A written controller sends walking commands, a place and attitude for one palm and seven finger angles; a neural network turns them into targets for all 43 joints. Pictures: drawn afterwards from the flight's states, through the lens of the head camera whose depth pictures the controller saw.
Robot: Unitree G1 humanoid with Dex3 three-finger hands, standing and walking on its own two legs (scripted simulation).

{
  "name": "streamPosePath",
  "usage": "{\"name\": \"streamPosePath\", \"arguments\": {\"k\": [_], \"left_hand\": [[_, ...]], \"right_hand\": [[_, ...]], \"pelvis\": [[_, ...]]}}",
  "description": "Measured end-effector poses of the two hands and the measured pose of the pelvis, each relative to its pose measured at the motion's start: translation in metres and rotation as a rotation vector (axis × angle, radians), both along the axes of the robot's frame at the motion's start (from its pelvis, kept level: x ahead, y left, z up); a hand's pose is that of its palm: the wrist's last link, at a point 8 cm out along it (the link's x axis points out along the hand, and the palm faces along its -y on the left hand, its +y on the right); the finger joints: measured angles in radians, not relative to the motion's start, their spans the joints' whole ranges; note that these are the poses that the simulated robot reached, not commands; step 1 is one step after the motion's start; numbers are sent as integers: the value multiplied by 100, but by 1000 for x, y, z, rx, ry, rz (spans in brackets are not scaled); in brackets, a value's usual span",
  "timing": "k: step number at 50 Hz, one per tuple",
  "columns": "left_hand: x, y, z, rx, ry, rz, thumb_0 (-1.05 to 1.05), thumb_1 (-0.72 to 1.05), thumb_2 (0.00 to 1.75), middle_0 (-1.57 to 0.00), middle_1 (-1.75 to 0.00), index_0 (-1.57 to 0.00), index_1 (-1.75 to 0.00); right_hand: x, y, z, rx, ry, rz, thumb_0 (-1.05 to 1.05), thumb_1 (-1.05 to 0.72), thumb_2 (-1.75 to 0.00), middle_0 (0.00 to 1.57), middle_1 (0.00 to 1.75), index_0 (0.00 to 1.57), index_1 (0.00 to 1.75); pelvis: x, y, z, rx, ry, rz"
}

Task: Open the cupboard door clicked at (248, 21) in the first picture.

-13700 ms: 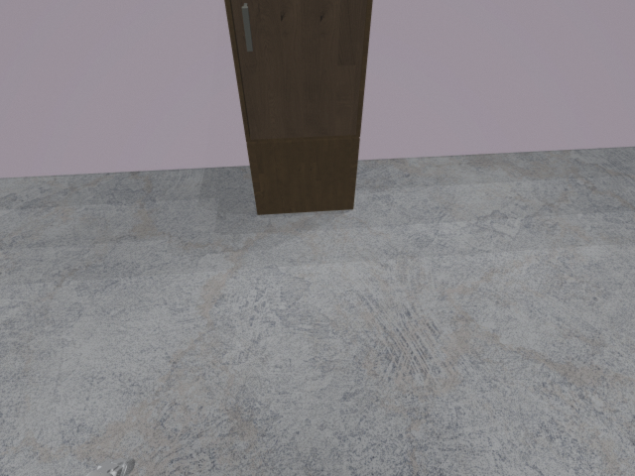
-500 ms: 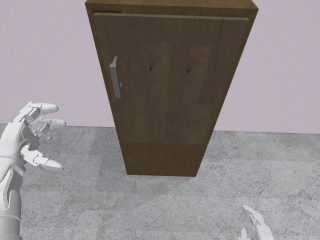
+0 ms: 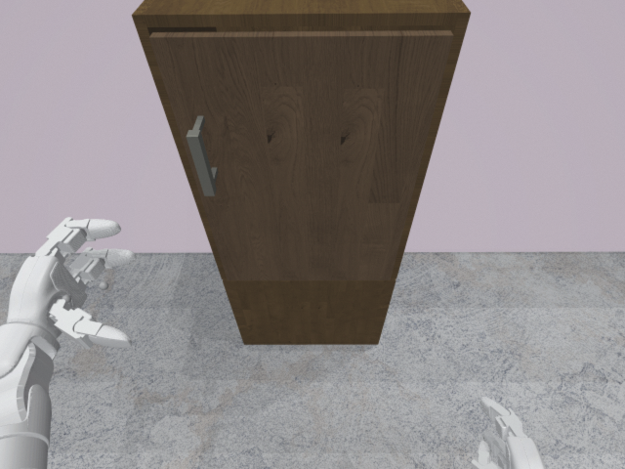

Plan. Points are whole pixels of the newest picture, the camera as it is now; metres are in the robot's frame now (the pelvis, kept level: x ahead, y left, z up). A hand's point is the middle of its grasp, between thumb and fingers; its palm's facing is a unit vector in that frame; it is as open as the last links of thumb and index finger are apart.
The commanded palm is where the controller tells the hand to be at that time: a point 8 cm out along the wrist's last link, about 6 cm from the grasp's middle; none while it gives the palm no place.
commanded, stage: move the hooked fingers beside the handle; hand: left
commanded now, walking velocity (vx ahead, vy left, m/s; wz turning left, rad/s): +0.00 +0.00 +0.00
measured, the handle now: (205, 157) +0.56 +0.22 +0.08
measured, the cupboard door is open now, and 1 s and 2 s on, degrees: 0 0 0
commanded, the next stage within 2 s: none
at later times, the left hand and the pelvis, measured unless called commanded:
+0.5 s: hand (124, 246) +0.35 +0.27 +0.10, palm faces +0.07 -1.00 +0.00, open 14.0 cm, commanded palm +0.32 +0.32 +0.10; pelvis +0.00 +0.00 +0.00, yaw -1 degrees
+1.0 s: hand (144, 207) +0.43 +0.27 +0.10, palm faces +0.06 -1.00 +0.01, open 14.0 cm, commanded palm +0.40 +0.32 +0.09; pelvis +0.00 +0.02 -0.01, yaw -1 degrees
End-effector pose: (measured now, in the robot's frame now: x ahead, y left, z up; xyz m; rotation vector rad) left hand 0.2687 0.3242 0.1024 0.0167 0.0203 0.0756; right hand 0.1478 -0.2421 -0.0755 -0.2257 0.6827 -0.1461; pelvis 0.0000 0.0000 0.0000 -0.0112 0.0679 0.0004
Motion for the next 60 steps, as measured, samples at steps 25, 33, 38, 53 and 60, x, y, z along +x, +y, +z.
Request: {"name": "streamPosePath", "arguments": {"k": [25, 33, 38, 53, 60], "left_hand": [[60, -1, -2, -16, 6, -5, -2, -50, 30, -30, -120, -30, -120], [77, -4, -3, -14, -28, -19, -2, -50, 30, -30, -120, -30, -120], [98, -7, -8, -26, -1, -27, -2, -50, 30, -30, -120, -30, -120], [140, 4, -11, -31, 17, -19, -2, -50, 30, -30, -120, -30, -120], [158, 5, -15, -28, 1, -17, -2, -50, 30, -30, -120, -30, -120]], "right_hand": [[-39, -11, -13, -21, 133, -73, 2, -90, -90, 20, 30, 21, 30], [-57, -7, -20, -39, 214, -79, 2, -91, -90, 20, 30, 21, 30], [-63, -2, -23, -43, 244, -88, 2, -90, -90, 20, 30, 21, 30], [-98, -1, -30, -51, 378, -142, 1, -90, -90, 21, 30, 21, 30], [-115, -5, -33, -76, 456, -164, 1, -90, -90, 21, 30, 21, 30]], "pelvis": [[-2, 4, -3, 0, 37, -13], [-4, 11, -5, -8, 51, -6], [-6, 15, -7, -11, 67, -4], [-2, 22, -12, -19, 120, -18], [-3, 23, -16, -26, 150, -16]]}}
